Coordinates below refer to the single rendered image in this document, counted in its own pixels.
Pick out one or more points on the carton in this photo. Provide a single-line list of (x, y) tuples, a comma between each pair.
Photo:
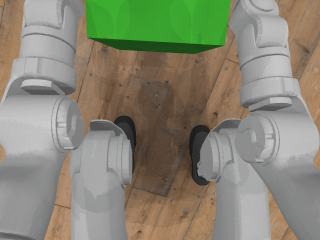
[(169, 26)]

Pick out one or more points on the left robot foot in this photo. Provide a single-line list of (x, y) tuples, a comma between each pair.
[(128, 126)]

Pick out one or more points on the robot right thigh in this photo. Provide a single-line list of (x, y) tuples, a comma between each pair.
[(242, 204)]

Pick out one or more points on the robot right upper arm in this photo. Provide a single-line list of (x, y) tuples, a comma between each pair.
[(281, 147)]

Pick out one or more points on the robot left upper arm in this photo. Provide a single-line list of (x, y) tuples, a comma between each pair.
[(36, 133)]

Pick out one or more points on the right robot forearm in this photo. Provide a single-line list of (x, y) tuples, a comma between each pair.
[(264, 58)]

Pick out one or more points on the left robot forearm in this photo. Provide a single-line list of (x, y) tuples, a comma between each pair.
[(47, 51)]

